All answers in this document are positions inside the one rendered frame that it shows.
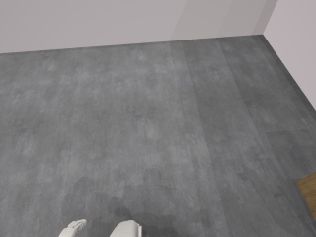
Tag robot left thigh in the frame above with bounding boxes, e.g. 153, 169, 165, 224
110, 220, 142, 237

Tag cupboard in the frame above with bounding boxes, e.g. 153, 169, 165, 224
296, 172, 316, 221

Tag left robot hand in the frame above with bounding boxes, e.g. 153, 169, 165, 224
58, 219, 87, 237

